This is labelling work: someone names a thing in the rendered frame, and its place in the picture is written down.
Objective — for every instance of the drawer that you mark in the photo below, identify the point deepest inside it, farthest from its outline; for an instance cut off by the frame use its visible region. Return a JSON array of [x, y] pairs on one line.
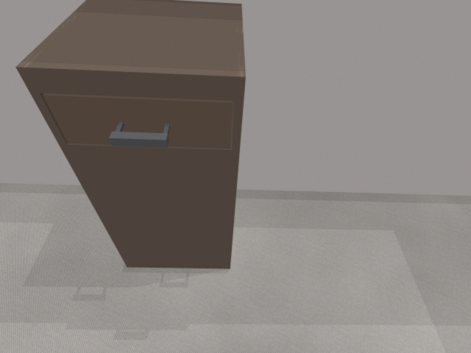
[[193, 123]]

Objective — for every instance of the cabinet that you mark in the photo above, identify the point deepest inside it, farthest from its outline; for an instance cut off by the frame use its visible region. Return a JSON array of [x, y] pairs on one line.
[[162, 207]]

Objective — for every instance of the handle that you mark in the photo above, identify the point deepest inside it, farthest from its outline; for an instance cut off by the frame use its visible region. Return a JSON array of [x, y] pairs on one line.
[[139, 139]]

